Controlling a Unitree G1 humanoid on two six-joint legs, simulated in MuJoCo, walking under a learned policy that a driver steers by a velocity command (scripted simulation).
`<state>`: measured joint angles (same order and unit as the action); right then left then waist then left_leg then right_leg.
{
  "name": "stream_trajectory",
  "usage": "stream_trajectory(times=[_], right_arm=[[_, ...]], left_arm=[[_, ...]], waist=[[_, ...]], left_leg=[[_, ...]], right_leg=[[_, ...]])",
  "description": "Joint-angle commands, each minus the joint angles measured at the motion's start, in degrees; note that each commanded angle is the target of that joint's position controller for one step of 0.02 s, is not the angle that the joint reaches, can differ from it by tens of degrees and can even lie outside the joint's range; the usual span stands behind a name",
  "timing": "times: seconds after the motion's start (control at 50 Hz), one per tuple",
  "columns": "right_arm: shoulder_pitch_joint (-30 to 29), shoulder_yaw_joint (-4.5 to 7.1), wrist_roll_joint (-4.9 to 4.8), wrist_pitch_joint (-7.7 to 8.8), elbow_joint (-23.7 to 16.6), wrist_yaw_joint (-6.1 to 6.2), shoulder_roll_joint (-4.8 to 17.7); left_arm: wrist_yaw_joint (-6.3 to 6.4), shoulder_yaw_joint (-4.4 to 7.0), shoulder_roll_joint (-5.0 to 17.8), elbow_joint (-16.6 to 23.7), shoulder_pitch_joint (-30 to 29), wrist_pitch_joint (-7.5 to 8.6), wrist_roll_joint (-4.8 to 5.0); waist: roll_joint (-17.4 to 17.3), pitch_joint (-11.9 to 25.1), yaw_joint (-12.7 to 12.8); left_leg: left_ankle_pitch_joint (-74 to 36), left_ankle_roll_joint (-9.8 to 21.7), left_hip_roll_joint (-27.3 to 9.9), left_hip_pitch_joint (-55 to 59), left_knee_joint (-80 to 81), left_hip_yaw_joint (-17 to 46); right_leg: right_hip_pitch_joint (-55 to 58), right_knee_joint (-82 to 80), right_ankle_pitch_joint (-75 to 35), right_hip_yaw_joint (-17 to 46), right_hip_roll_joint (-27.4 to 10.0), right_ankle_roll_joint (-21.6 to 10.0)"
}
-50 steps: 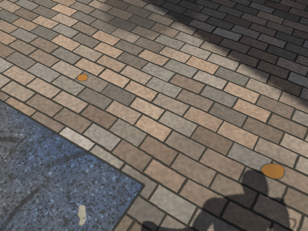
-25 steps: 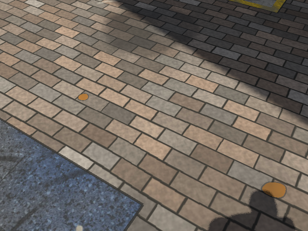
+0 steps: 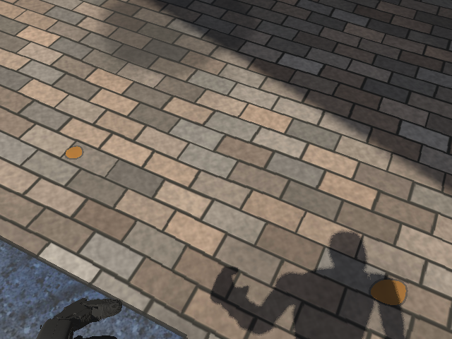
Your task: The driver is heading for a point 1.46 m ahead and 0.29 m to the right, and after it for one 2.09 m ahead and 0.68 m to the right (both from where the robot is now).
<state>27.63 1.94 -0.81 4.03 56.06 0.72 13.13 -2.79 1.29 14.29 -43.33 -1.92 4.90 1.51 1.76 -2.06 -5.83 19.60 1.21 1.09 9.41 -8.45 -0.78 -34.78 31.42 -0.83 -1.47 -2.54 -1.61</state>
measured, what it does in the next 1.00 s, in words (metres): walks ahead: right foot, then left foot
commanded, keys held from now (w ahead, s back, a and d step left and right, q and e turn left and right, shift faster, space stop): w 0.60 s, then w+e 0.12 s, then e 0.28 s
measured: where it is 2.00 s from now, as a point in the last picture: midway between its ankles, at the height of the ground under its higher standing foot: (204, 275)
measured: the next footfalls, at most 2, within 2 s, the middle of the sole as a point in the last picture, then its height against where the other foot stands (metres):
right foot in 0.08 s outside the picture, level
left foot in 0.62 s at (170, 317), level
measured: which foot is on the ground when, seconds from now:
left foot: down 0.00-0.08, up 0.10-0.60, down 0.62-1.00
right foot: up 0.00-0.06, down 0.08-0.64, up 0.66-1.00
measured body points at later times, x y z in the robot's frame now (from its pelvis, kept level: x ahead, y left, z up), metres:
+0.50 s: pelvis +0.28 -0.03 +0.01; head +0.30 -0.02 +0.46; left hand +0.27 +0.25 -0.12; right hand +0.48 -0.27 -0.09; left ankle +0.48 +0.14 -0.69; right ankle +0.20 -0.12 -0.73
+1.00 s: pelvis +0.54 +0.02 +0.01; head +0.57 +0.01 +0.46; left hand +0.72 +0.26 -0.10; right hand +0.57 -0.26 -0.12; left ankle +0.50 +0.12 -0.73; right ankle +0.68 -0.13 -0.69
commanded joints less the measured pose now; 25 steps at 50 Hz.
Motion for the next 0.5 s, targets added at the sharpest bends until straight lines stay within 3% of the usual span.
stream_trajectory(times=[0.02,0.04,0.06,0.08,0.1,0.12,0.14,0.16,0.18,0.2,0.22,0.28,0.34,0.42,0.5], right_arm=[[-1.02,2.72,-0.04,0.10,-2.18,0.32,11.44],[-1.76,2.93,0.28,-0.40,-2.37,0.31,11.94],[-2.17,2.68,0.62,-0.97,-2.72,0.38,11.31],[-1.38,1.79,1.55,-1.10,-4.09,0.49,9.31],[7.49,-0.75,1.02,0.14,-4.29,-0.37,-0.35],[2.73,0.65,-0.73,1.66,-3.85,-0.68,6.16],[-4.31,1.79,-2.29,2.53,-6.36,-0.79,9.85],[-7.59,1.70,-2.02,2.96,-7.14,-0.37,9.82],[-8.84,2.08,-1.02,2.81,-7.20,0.01,9.41],[-7.35,2.21,-0.52,2.16,-6.91,0.11,8.55],[-6.25,2.08,-0.36,1.44,-6.66,0.14,7.19],[-9.16,1.96,0.22,0.04,-8.09,0.33,6.18],[-16.20,1.88,0.83,0.24,-10.51,0.21,6.40],[-24.60,1.04,0.43,1.17,-12.64,-0.69,4.95],[-30.87,0.69,-0.20,1.66,-15.30,-2.06,5.47]], left_arm=[[-0.17,2.10,7.08,4.32,-2.29,1.02,-0.04],[0.12,3.04,8.70,2.82,3.41,0.86,-0.05],[0.64,4.30,10.64,-0.16,12.94,0.51,0.05],[1.38,5.26,14.03,-2.33,23.16,0.12,-0.61],[0.82,5.75,17.60,-3.92,26.34,0.15,-1.21],[0.72,4.31,11.65,-3.91,24.50,0.28,-0.70],[0.93,3.63,9.61,-3.27,19.00,0.53,-0.66],[0.91,3.28,8.58,-2.50,14.52,0.84,-0.99],[0.72,2.97,7.27,-2.26,11.91,1.18,-1.61],[0.64,2.64,6.14,-2.41,10.73,1.53,-2.33],[0.49,2.59,5.73,-2.79,10.49,1.73,-2.25],[0.84,2.84,7.20,-4.46,12.40,2.29,-1.66],[1.95,3.21,9.02,-5.69,15.47,1.87,-1.48],[2.66,3.32,10.46,-7.34,19.92,1.23,-0.74],[2.75,3.38,10.67,-9.60,24.41,-0.01,-0.38]], waist=[[-8.37,-2.10,5.42],[-9.21,2.10,8.60],[-8.73,7.81,13.15],[-3.04,15.54,16.18],[14.40,25.39,10.52],[9.55,21.69,12.84],[6.96,10.96,11.72],[1.02,6.76,9.73],[-0.47,4.01,7.78],[1.10,3.98,5.60],[1.95,3.92,4.62],[1.54,0.84,4.08],[0.25,-1.08,5.89],[-0.07,-1.83,9.10],[0.23,-2.92,10.99]], left_leg=[[-41.44,6.84,-15.61,-3.68,-4.34,4.41],[-51.76,6.02,-14.83,-3.25,-11.54,3.30],[-55.45,4.48,-12.40,-6.93,-22.92,1.53],[-38.71,2.98,-9.68,-20.76,-40.67,0.60],[8.12,-0.46,2.37,-41.19,-61.85,2.98],[12.05,0.65,0.67,-47.59,-68.73,9.74],[7.33,1.58,-2.36,-51.74,-69.56,7.83],[1.63,1.93,-5.50,-49.19,-66.79,6.69],[-1.68,1.70,-7.47,-46.44,-63.43,6.05],[-3.77,1.69,-9.12,-42.49,-61.50,6.66],[-4.37,1.44,-9.59,-40.53,-59.83,6.51],[-7.12,-0.18,-10.76,-42.84,-53.63,5.29],[-16.86,-1.76,-10.87,-47.75,-42.80,4.74],[-26.81,-1.98,-7.97,-44.57,-28.60,1.79],[-24.32,-0.92,-6.55,-46.50,-22.46,1.79]], right_leg=[[6.53,-1.45,1.83,-0.69,2.15,-2.74],[13.86,-1.01,3.47,-1.97,3.91,-4.13],[26.28,-1.19,3.44,-2.78,4.85,-5.73],[44.68,1.04,5.98,9.13,-5.37,-9.13],[61.45,-8.18,23.46,40.22,-19.72,-19.35],[57.62,-16.18,31.72,46.58,-18.38,-17.48],[48.54,-17.24,28.54,37.04,-16.77,-14.54],[39.34,-18.44,20.91,29.78,-14.78,-13.18],[32.09,-19.52,13.60,23.87,-12.53,-12.37],[27.86,-20.96,10.40,19.89,-10.62,-11.80],[25.45,-22.48,9.41,17.90,-9.81,-12.07],[21.14,-25.94,7.39,13.36,-9.38,-13.25],[23.12,-27.01,5.21,10.53,-8.67,-12.69],[25.18,-26.49,3.23,5.96,-6.98,-10.42],[33.66,-22.90,1.54,6.43,-10.00,-10.13]])
Velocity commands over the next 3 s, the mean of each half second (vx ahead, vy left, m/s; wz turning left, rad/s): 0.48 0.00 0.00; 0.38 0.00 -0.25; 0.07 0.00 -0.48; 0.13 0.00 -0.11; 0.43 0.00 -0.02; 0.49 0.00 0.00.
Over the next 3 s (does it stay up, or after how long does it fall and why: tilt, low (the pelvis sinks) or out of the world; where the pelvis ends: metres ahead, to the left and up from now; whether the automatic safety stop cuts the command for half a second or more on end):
stays up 1.12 -0.21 0.02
